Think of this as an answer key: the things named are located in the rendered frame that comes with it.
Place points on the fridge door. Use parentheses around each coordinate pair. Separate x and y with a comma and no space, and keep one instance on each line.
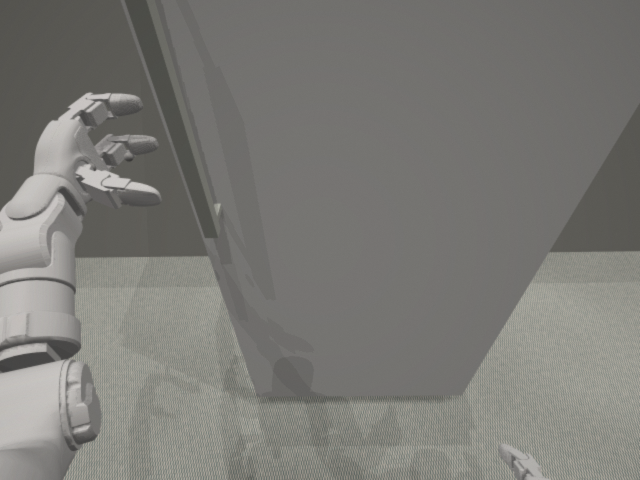
(392,173)

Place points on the robot left hand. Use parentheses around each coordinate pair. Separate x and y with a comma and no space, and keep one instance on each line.
(65,150)

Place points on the robot right hand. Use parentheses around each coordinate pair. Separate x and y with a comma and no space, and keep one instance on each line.
(524,466)

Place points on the robot left forearm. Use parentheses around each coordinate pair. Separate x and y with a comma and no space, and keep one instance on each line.
(39,228)

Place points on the robot left upper arm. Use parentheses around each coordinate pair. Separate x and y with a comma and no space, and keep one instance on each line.
(47,413)

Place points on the handle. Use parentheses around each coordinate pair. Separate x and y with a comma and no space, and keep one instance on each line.
(150,34)

